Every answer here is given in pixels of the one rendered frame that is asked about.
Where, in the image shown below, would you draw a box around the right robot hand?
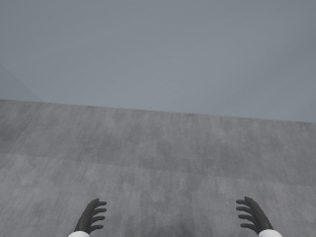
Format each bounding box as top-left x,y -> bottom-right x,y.
236,197 -> 274,235

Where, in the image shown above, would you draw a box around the left robot hand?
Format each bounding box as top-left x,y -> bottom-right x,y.
74,198 -> 107,234

